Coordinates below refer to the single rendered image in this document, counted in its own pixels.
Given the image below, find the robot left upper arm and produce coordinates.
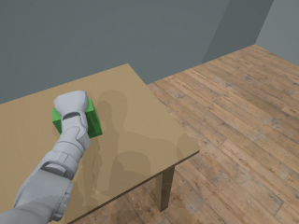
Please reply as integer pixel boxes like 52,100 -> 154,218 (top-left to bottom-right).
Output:
0,169 -> 74,224

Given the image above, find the table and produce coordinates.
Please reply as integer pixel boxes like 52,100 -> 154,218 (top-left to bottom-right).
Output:
0,63 -> 200,224

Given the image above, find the sponge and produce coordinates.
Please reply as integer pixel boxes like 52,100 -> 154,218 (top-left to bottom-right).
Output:
52,98 -> 103,138

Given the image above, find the left robot forearm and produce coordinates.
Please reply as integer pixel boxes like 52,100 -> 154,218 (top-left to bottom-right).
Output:
13,109 -> 91,208

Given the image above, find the robot left hand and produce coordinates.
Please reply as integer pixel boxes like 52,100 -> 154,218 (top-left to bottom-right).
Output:
53,91 -> 89,116

